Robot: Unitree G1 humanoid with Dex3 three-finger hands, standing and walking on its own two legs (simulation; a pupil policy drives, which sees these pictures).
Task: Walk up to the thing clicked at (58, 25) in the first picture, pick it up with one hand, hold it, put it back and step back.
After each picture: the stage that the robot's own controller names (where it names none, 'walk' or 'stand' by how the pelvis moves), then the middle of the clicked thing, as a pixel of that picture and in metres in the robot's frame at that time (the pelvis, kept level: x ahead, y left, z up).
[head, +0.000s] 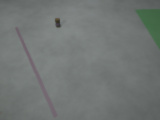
stand; (57, 22) +1.85 +0.34 -0.72
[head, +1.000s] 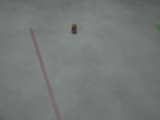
walk; (74, 29) +1.72 +0.13 -0.69
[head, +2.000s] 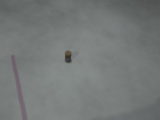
walk; (68, 56) +1.13 +0.09 -0.70
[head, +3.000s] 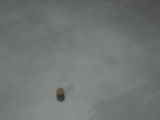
walk; (60, 94) +0.70 +0.13 -0.70
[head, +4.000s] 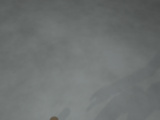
walk; out of the picture +0.46 +0.16 -0.71
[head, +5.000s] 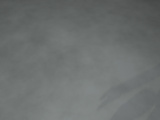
stand; out of the picture +0.39 +0.15 -0.72
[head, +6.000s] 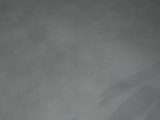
stand; out of the picture +0.39 +0.16 -0.72
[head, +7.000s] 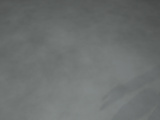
stand; out of the picture +0.39 +0.17 -0.72
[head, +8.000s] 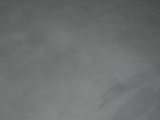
stand; out of the picture +0.38 +0.17 -0.72
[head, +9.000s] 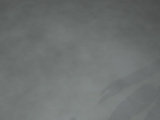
go down; out of the picture +0.38 +0.17 -0.72
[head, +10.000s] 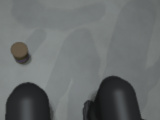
go down; (20, 53) +0.48 +0.19 -0.30
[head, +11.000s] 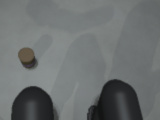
approach; (27, 58) +0.48 +0.18 -0.31
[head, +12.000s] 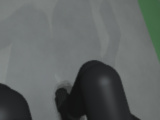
close in; out of the picture +0.48 +0.22 -0.23
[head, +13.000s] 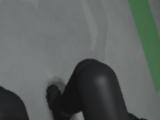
close; out of the picture +0.47 +0.23 -0.24
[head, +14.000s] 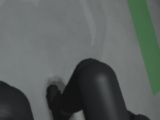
lift; out of the picture +0.44 +0.20 -0.25
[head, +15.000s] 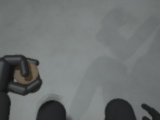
lift; (29, 78) +0.35 +0.18 -0.05
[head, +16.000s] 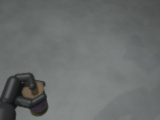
hold; (36, 99) +0.31 +0.16 -0.01
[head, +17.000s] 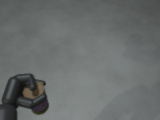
hold; (37, 98) +0.32 +0.17 -0.02
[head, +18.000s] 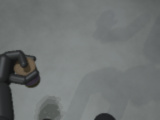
crouch; (28, 73) +0.40 +0.17 -0.08
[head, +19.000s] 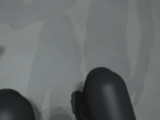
lower; out of the picture +0.52 +0.23 -0.16
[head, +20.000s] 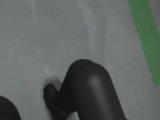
lower; out of the picture +0.47 +0.25 -0.25
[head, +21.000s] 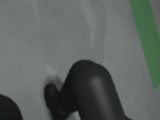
lower; out of the picture +0.46 +0.25 -0.26
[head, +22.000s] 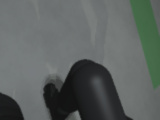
lower; out of the picture +0.46 +0.24 -0.26
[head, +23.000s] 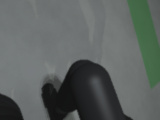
lower; out of the picture +0.46 +0.24 -0.26
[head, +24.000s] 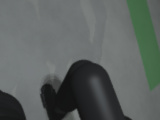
open; out of the picture +0.46 +0.23 -0.27
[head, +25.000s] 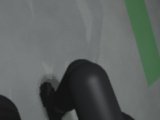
withdraw; out of the picture +0.47 +0.26 -0.27
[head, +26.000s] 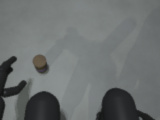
walk; (40, 64) +0.49 +0.18 -0.37
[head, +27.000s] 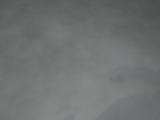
stand; out of the picture +0.42 +0.17 -0.66
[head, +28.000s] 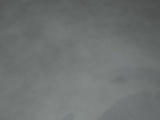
stand; out of the picture +0.42 +0.18 -0.67
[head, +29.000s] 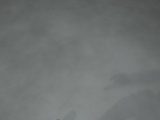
stand; out of the picture +0.42 +0.17 -0.68
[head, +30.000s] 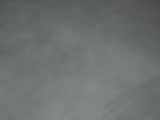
walk; out of the picture +0.43 +0.17 -0.72
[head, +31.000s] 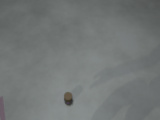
walk; (68, 98) +0.56 +0.10 -0.70
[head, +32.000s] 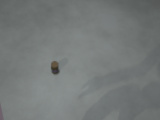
walk; (54, 67) +0.81 +0.19 -0.71
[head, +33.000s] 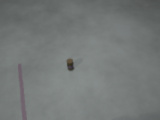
stand; (70, 64) +1.06 +0.18 -0.71
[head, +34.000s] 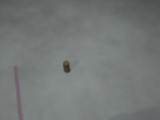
stand; (66, 66) +1.06 +0.18 -0.72
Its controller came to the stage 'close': yes
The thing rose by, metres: 0.72
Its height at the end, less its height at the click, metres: +0.00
